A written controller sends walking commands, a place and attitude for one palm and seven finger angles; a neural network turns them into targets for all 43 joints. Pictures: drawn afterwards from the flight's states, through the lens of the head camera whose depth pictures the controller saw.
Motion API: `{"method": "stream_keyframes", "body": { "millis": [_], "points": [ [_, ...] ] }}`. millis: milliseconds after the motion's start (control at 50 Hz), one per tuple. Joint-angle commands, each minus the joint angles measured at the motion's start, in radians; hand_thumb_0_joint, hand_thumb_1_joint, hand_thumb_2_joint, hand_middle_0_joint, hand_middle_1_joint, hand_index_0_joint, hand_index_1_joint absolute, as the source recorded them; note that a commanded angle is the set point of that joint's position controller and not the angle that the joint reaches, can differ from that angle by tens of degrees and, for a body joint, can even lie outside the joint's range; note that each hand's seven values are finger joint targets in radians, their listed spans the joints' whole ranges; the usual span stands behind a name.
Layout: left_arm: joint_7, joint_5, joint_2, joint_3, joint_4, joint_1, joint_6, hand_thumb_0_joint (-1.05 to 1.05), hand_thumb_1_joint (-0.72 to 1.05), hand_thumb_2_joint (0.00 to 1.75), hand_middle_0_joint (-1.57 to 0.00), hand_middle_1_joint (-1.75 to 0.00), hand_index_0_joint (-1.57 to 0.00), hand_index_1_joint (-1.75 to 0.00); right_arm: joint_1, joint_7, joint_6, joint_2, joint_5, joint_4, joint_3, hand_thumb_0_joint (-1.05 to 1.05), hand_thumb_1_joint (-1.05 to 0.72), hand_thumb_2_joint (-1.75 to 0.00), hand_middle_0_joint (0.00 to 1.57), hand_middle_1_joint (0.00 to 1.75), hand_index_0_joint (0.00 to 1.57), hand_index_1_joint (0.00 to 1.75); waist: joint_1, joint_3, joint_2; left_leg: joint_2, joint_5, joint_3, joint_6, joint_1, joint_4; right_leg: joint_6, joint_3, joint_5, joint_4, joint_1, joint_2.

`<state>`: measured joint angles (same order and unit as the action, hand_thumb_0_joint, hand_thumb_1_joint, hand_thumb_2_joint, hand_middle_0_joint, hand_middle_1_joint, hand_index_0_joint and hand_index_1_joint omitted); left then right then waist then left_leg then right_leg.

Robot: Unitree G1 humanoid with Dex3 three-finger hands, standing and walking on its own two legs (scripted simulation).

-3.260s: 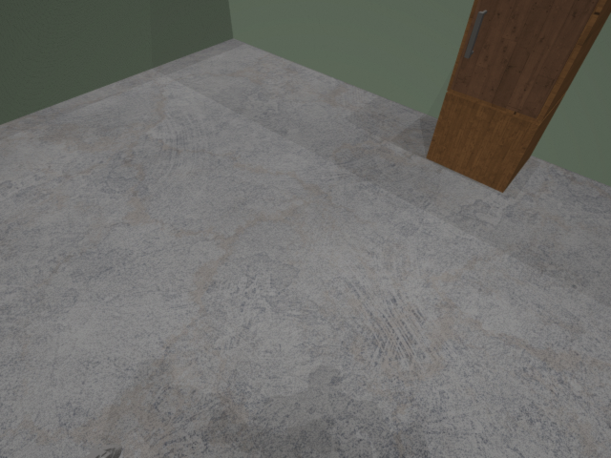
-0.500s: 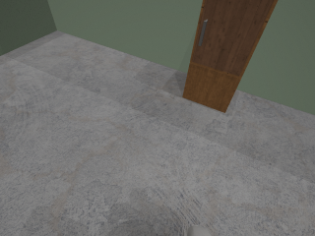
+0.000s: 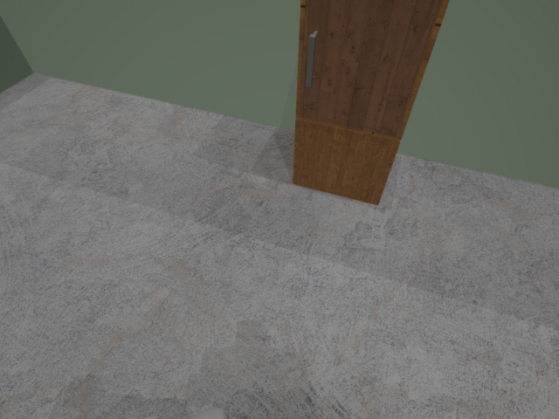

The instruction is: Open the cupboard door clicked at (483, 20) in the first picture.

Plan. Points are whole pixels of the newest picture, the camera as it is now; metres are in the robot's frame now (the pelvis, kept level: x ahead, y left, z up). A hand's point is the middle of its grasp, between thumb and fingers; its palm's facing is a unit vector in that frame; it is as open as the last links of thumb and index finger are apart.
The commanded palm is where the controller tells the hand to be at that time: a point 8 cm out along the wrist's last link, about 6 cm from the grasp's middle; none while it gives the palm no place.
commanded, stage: walk to a spot facing it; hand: left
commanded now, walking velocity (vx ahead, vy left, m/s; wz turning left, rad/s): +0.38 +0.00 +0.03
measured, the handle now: (312, 59) +1.21 -0.09 -0.08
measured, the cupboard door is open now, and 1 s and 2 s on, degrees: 0 0 0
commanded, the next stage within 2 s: turn to face it in 0.58 s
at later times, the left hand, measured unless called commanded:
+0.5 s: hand (148, 371) +0.23 +0.24 -0.17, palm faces +0.04 -0.99 -0.15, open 7.4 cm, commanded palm none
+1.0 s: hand (224, 228) +0.53 +0.14 -0.15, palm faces -0.21 -0.95 -0.23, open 7.4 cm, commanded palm none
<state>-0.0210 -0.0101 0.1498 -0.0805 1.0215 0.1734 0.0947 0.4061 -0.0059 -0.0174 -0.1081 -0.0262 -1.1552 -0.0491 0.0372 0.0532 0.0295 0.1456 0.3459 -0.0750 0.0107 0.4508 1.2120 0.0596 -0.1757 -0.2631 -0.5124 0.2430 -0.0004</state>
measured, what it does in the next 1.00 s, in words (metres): walks ahead: left foot, then right foot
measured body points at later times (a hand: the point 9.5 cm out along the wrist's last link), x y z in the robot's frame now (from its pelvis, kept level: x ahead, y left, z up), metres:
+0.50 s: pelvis +0.23 +0.07 +0.01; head +0.24 +0.08 +0.46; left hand +0.23 +0.30 -0.16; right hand +0.27 -0.17 -0.13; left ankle +0.25 +0.15 -0.73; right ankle +0.20 -0.07 -0.63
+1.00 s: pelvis +0.39 -0.01 +0.00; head +0.41 -0.04 +0.45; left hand +0.54 +0.19 -0.14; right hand +0.36 -0.24 -0.17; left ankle +0.40 +0.14 -0.66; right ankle +0.43 -0.09 -0.73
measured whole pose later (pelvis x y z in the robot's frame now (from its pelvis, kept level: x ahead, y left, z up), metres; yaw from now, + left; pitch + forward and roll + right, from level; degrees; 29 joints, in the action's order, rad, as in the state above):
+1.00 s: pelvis +0.39 -0.01 +0.00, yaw -13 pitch -1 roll +0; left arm -0.01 -0.02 0.15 -0.05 0.99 0.14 0.03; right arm 0.23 -0.02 0.01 -0.18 -0.03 -1.04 -0.05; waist 0.04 0.07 0.05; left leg 0.13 0.40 -0.08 0.07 0.47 1.12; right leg 0.08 -0.14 -0.20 -0.53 0.33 0.00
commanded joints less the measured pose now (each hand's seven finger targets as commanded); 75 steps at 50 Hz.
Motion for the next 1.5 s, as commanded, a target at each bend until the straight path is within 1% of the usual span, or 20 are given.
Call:
{"method": "stream_keyframes", "body": {
  "millis": [0, 180, 240, 260, 280, 300, 340, 440, 660, 720, 740, 760, 780, 800, 920, 1080, 1160, 1220, 1340, 1480],
  "points": [
    [0.003, -0.016, 0.088, 0.013, 0.022, 0.125, -0.004, 0.0, 0.9, 0.9, -0.2, -0.3, -0.2, -0.3, 0.005, 0.013, -0.007, -0.031, -0.003, 0.094, -0.013, 0.0, -0.9, -0.9, 0.2, 0.3, 0.2, 0.3, 0.002, 0.022, -0.142, 0.043, -0.102, 0.006, 0.028, 0.106, -0.136, 0.1, 0.19, 0.194, 0.316, 0.027, 0.266],
    [0.01, -0.016, 0.169, 0.011, 0.063, 0.213, -0.009, 0.0, 0.9, 0.9, -0.2, -0.3, -0.2, -0.3, -0.291, 0.047, -0.032, -0.105, 0.003, 0.208, -0.008, 0.0, -0.9, -0.9, 0.2, 0.3, 0.2, 0.3, -0.059, 0.098, -0.15, -0.017, -0.156, -0.071, -0.003, 0.038, -0.54, 0.073, 0.18, 0.267, 0.272, -0.117, 0.274],
    [0.008, -0.011, 0.183, 0.006, 0.058, 0.189, -0.015, 0.0, 0.9, 0.9, -0.2, -0.3, -0.2, -0.3, -0.073, 0.029, -0.046, -0.172, -0.006, 0.148, -0.025, 0.0, -0.9, -0.9, 0.2, 0.3, 0.2, 0.3, 0.059, -0.016, -0.047, -0.081, -0.162, -0.103, -0.031, -0.313, -0.683, 0.031, 0.093, 0.488, -0.06, -0.075, 0.216],
    [0.015, -0.002, 0.143, 0.007, 0.041, 0.216, -0.018, 0.0, 0.9, 0.9, -0.2, -0.3, -0.2, -0.3, 0.092, 0.014, -0.055, -0.28, -0.02, 0.111, -0.047, 0.0, -0.9, -0.9, 0.2, 0.3, 0.2, 0.3, 0.112, -0.158, 0.142, 0.088, -0.165, 0.127, -0.087, -0.555, -0.755, -0.023, 0.036, 0.291, -0.35, 0.07, 0.117],
    [0.027, 0.007, 0.096, 0.016, 0.012, 0.236, -0.018, 0.0, 0.9, 0.9, -0.2, -0.3, -0.2, -0.3, 0.171, 0.007, -0.05, -0.38, -0.017, 0.09, -0.066, 0.0, -0.9, -0.9, 0.2, 0.3, 0.2, 0.3, 0.108, -0.214, 0.364, 0.325, -0.178, 0.471, -0.183, -0.677, -0.898, -0.048, 0.036, -0.286, -0.673, 0.288, -0.009],
    [0.017, 0.0, 0.126, 0.014, 0.005, 0.184, -0.024, 0.0, 0.9, 0.9, -0.2, -0.3, -0.2, -0.3, 0.123, -0.004, -0.045, -0.346, -0.004, 0.088, -0.054, 0.0, -0.9, -0.9, 0.2, 0.3, 0.2, 0.3, 0.099, -0.213, 0.302, 0.345, -0.063, 0.494, -0.179, -0.614, -0.958, -0.03, 0.163, -0.288, -0.81, 0.342, 0.027],
    [0.033, -0.007, 0.104, 0.012, 0.009, 0.104, -0.031, 0.0, 0.9, 0.9, -0.2, -0.3, -0.2, -0.3, -0.039, -0.008, -0.052, -0.242, -0.003, 0.142, -0.03, 0.0, -0.9, -0.9, 0.2, 0.3, 0.2, 0.3, 0.043, -0.022, 0.094, 0.29, -0.009, 0.323, -0.158, -0.391, -0.989, -0.033, 0.182, -0.12, -0.832, 0.401, 0.119],
    [0.037, -0.02, 0.038, 0.011, 0.044, 0.213, -0.083, 0.0, 0.9, 0.9, -0.2, -0.3, -0.2, -0.3, -0.101, -0.014, -0.073, -0.161, 0.005, 0.134, -0.01, 0.0, -0.9, -0.9, 0.2, 0.3, 0.2, 0.3, -0.057, 0.002, 0.078, 0.18, -0.154, 0.023, -0.104, -0.232, -1.042, -0.061, 0.162, 0.025, -0.698, 0.297, 0.133],
    [0.055, -0.018, 0.035, -0.001, -0.09, -0.066, -0.091, 0.0, 0.9, 0.9, -0.2, -0.3, -0.2, -0.3, 0.006, -0.018, -0.054, -0.181, -0.004, 0.092, -0.029, 0.0, -0.9, -0.9, 0.2, 0.3, 0.2, 0.3, 0.004, 0.074, 0.093, 0.21, -0.443, -0.156, -0.116, -0.403, -0.951, -0.064, 0.059, 0.067, -0.217, 0.325, 0.112],
    [0.047, -0.02, 0.064, 0.001, -0.069, 0.026, -0.074, 0.0, 0.9, 0.9, -0.2, -0.3, -0.2, -0.3, -0.001, -0.019, -0.042, -0.199, 0.0, 0.091, -0.031, 0.0, -0.9, -0.9, 0.2, 0.3, 0.2, 0.3, -0.039, 0.001, 0.075, 0.198, -0.71, -0.19, -0.088, -0.402, -0.735, -0.031, 0.007, 0.068, -0.1, 0.107, 0.035],
    [0.043, -0.024, 0.093, -0.005, -0.031, 0.159, -0.064, 0.0, 0.9, 0.9, -0.2, -0.3, -0.2, -0.3, -0.031, -0.016, -0.041, -0.209, 0.007, 0.101, -0.03, 0.0, -0.9, -0.9, 0.2, 0.3, 0.2, 0.3, -0.111, -0.072, 0.058, 0.165, -0.718, -0.224, -0.054, -0.37, -0.57, -0.026, -0.011, 0.173, -0.02, -0.056, 0.015],
    [0.031, -0.028, 0.192, -0.026, 0.0, 0.277, -0.046, 0.0, 0.9, 0.9, -0.2, -0.3, -0.2, -0.3, -0.015, -0.007, -0.04, -0.179, 0.019, 0.112, -0.026, 0.0, -0.9, -0.9, 0.2, 0.3, 0.2, 0.3, -0.155, -0.189, -0.106, 0.105, -0.461, -0.239, -0.003, -0.178, -0.305, 0.019, 0.139, 0.454, -0.006, -0.323, 0.161],
    [0.02, -0.014, 0.304, -0.048, 0.018, 0.35, -0.037, 0.0, 0.9, 0.9, -0.2, -0.3, -0.2, -0.3, 0.014, -0.01, -0.04, -0.113, 0.026, 0.143, -0.014, 0.0, -0.9, -0.9, 0.2, 0.3, 0.2, 0.3, -0.148, -0.3, -0.333, -0.07, 0.27, -0.183, 0.053, 0.089, 0.036, 0.169, 0.532, 0.951, 0.017, -0.515, 0.446],
    [0.007, 0.006, 0.31, -0.045, 0.01, 0.336, -0.043, 0.0, 0.9, 0.9, -0.2, -0.3, -0.2, -0.3, -0.034, -0.024, -0.03, -0.133, 0.031, 0.157, -0.013, 0.0, -0.9, -0.9, 0.2, 0.3, 0.2, 0.3, -0.154, -0.343, -0.234, -0.048, 0.294, -0.005, 0.044, 0.087, 0.124, 0.22, 0.513, 1.014, 0.063, -0.459, 0.466],
    [-0.011, -0.014, 0.166, -0.003, -0.063, 0.015, -0.05, 0.0, 0.9, 0.9, -0.2, -0.3, -0.2, -0.3, -0.019, -0.013, 0.025, -0.102, 0.002, 0.118, -0.006, 0.0, -0.9, -0.9, 0.2, 0.3, 0.2, 0.3, 0.002, -0.113, -0.128, 0.01, 0.046, 0.022, 0.057, -0.022, -0.07, 0.117, 0.259, 0.394, 0.212, 0.039, 0.282],
    [0.014, -0.015, 0.189, -0.012, -0.044, 0.066, -0.058, 0.0, 0.9, 0.9, -0.2, -0.3, -0.2, -0.3, -0.163, 0.011, 0.005, -0.117, 0.002, 0.193, -0.008, 0.0, -0.9, -0.9, 0.2, 0.3, 0.2, 0.3, -0.053, -0.025, -0.158, -0.035, 0.035, -0.024, 0.039, -0.072, -0.454, 0.128, 0.351, -0.159, 0.325, 0.048, 0.254],
    [0.018, -0.003, 0.172, -0.01, -0.033, 0.058, -0.065, 0.0, 0.9, 0.9, -0.2, -0.3, -0.2, -0.3, -0.062, 0.003, -0.02, -0.119, 0.003, 0.155, -0.005, 0.0, -0.9, -0.9, 0.2, 0.3, 0.2, 0.3, -0.004, -0.019, -0.076, -0.069, -0.063, -0.065, 0.025, -0.343, -0.749, 0.072, 0.298, -0.249, 0.222, 0.148, 0.183],
    [0.037, -0.007, 0.09, 0.007, -0.097, 0.001, -0.064, 0.0, 0.9, 0.9, -0.2, -0.3, -0.2, -0.3, 0.059, -0.008, -0.019, -0.282, -0.013, 0.143, -0.039, 0.0, -0.9, -0.9, 0.2, 0.3, 0.2, 0.3, 0.054, 0.072, 0.306, 0.323, 0.395, 0.49, -0.161, -0.365, -1.114, -0.028, 0.102, -0.272, -0.33, 0.427, 0.011],
    [0.053, -0.017, 0.073, 0.001, -0.032, 0.067, -0.07, 0.0, 0.9, 0.9, -0.2, -0.3, -0.2, -0.3, -0.034, -0.022, -0.055, -0.18, 0.0, 0.14, -0.009, 0.0, -0.9, -0.9, 0.2, 0.3, 0.2, 0.3, -0.026, 0.031, 0.087, 0.169, -0.132, 0.115, -0.131, -0.363, -1.061, -0.062, 0.144, -0.022, -0.51, 0.371, 0.1],
    [0.05, -0.013, 0.04, 0.018, -0.04, -0.016, -0.068, 0.0, 0.9, 0.9, -0.2, -0.3, -0.2, -0.3, 0.042, -0.017, -0.041, -0.186, -0.005, 0.066, -0.02, 0.0, -0.9, -0.9, 0.2, 0.3, 0.2, 0.3, 0.006, 0.053, 0.132, 0.157, -0.308, 0.016, -0.14, -0.371, -0.983, -0.065, 0.046, -0.032, -0.173, 0.236, 0.078]
  ]
}}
